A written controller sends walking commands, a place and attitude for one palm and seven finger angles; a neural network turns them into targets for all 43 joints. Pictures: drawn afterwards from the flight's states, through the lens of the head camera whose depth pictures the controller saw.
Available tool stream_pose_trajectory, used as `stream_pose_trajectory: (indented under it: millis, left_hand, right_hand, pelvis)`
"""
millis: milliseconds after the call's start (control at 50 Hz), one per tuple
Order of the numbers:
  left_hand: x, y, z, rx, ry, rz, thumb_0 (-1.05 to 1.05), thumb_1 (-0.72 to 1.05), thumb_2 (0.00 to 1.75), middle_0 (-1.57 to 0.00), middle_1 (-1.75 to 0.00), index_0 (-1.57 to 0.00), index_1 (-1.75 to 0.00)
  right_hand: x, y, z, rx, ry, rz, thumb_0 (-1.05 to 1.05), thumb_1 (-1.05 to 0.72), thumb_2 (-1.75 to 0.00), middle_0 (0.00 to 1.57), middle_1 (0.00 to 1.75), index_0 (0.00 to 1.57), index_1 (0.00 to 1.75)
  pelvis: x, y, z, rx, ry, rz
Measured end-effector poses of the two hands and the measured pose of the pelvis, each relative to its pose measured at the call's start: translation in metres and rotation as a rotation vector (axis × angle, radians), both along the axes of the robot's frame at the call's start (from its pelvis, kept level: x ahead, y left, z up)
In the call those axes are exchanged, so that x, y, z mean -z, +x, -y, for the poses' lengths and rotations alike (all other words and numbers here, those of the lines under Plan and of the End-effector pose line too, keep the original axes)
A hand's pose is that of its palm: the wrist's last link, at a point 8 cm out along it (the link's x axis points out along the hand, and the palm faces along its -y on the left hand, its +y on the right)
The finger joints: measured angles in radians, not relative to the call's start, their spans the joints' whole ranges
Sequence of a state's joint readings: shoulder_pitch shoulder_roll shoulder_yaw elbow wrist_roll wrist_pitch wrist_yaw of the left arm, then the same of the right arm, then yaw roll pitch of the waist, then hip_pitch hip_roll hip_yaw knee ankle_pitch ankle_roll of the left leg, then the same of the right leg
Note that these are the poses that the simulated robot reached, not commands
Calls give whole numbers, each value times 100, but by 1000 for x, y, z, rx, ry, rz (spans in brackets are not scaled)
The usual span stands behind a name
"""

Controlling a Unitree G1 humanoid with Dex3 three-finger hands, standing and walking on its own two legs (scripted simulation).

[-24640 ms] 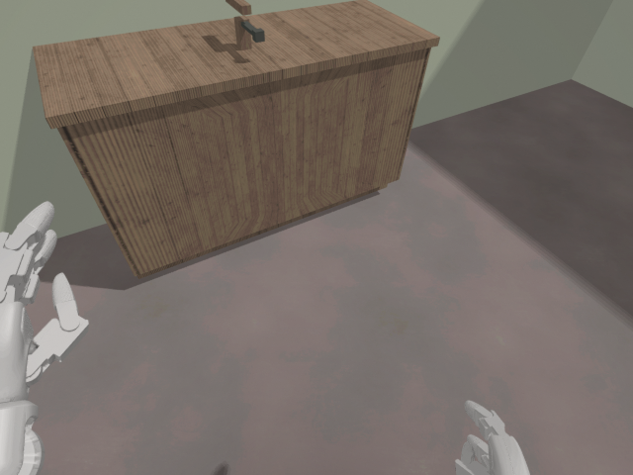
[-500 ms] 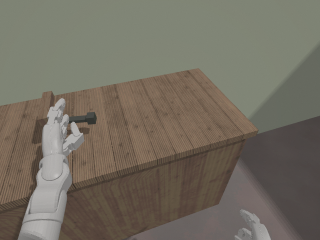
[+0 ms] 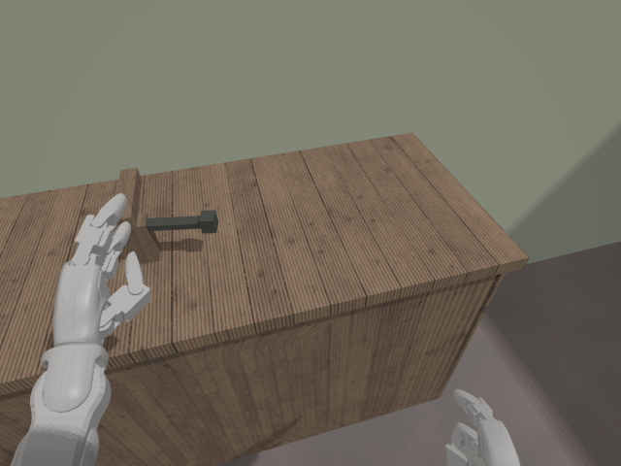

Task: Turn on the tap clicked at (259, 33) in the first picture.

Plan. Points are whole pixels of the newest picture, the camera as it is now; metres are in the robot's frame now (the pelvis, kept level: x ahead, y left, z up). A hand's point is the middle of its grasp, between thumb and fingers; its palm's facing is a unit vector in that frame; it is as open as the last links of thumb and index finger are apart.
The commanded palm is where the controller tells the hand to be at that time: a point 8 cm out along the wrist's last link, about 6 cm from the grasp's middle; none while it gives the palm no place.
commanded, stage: draw the hand back beside the body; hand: left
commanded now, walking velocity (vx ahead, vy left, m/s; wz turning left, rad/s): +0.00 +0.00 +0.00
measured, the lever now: (209, 221) +0.47 +0.23 +0.05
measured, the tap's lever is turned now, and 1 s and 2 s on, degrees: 78 78 78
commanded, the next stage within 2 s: step back with the hand held close in 0.66 s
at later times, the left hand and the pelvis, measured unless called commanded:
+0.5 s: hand (93, 328) +0.20 +0.24 +0.16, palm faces +0.43 -0.84 -0.33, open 7.4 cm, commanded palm +0.16 +0.28 +0.16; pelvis +0.01 +0.00 +0.00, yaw +1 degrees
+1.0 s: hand (98, 327) +0.20 +0.24 +0.15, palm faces +0.38 -0.84 -0.39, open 7.4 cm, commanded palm +0.15 +0.28 +0.17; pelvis -0.01 +0.00 +0.00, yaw +0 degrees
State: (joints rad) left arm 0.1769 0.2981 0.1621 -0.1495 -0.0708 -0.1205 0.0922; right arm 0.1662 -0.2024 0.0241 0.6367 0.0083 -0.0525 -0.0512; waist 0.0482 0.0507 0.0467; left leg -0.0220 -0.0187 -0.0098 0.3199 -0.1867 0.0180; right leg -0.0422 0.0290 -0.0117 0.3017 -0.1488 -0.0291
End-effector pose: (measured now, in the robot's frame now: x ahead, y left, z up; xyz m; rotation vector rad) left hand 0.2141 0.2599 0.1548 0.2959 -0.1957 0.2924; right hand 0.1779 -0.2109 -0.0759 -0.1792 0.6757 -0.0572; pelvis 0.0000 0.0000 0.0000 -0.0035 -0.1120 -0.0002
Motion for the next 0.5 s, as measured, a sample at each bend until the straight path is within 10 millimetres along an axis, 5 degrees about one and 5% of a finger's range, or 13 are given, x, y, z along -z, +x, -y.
stream_pose_trajectory:
  millis: [500]
  left_hand:
    - [-13,-60,-21,-128,89,5,1,89,90,-21,-30,-21,-30]
  right_hand:
    - [-3,19,3,-38,-20,36,1,-90,-90,20,30,20,30]
  pelvis:
    - [2,6,3,-19,-6,-3]
